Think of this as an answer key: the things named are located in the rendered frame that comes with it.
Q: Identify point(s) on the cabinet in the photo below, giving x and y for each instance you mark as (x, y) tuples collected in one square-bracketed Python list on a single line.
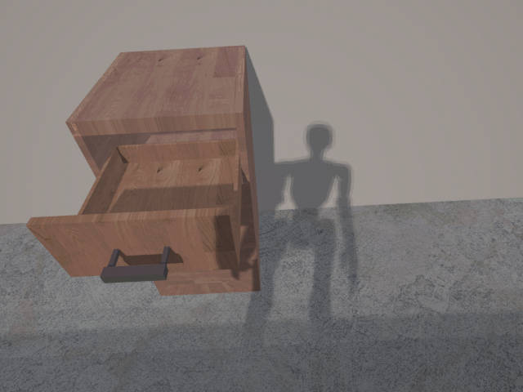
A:
[(179, 95)]

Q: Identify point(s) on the drawer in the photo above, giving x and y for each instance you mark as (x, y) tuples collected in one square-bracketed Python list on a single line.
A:
[(182, 195)]

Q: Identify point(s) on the handle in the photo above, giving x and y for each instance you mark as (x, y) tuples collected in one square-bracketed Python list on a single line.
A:
[(135, 273)]

